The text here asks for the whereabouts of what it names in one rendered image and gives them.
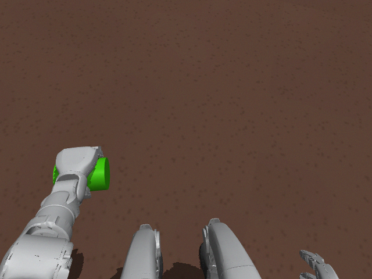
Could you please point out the right robot hand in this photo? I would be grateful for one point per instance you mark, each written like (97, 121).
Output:
(316, 262)

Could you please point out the left robot arm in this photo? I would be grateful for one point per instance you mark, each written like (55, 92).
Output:
(43, 250)

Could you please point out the left robot hand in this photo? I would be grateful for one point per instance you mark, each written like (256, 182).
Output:
(81, 159)

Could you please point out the can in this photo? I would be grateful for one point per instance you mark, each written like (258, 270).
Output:
(98, 179)

